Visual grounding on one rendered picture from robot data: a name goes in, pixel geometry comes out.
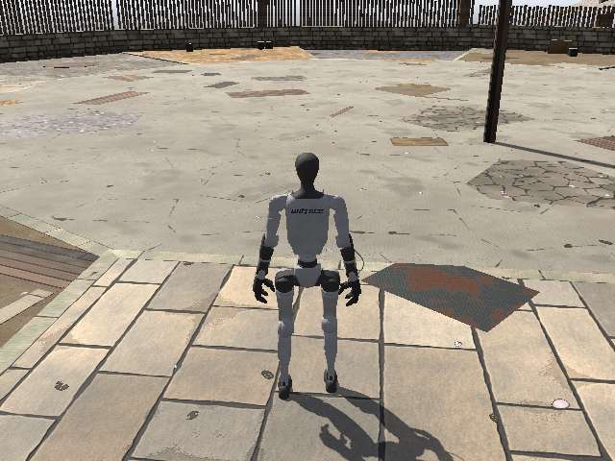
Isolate left robot hand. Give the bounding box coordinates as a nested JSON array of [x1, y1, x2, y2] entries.
[[253, 277, 275, 303]]

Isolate left robot upper arm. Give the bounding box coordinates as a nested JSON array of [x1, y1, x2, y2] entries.
[[263, 194, 287, 248]]

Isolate right robot foot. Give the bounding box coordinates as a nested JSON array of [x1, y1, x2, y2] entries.
[[324, 369, 337, 393]]

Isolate robot left forearm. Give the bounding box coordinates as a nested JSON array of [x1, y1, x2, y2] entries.
[[255, 234, 274, 279]]

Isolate right robot thigh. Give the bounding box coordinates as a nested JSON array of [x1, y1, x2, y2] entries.
[[321, 268, 340, 333]]

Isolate right robot hand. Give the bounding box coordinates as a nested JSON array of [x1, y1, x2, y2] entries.
[[338, 279, 361, 306]]

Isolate robot right forearm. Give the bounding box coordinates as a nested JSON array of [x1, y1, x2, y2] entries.
[[340, 234, 359, 281]]

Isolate right robot upper arm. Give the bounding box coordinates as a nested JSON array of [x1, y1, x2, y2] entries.
[[328, 194, 351, 248]]

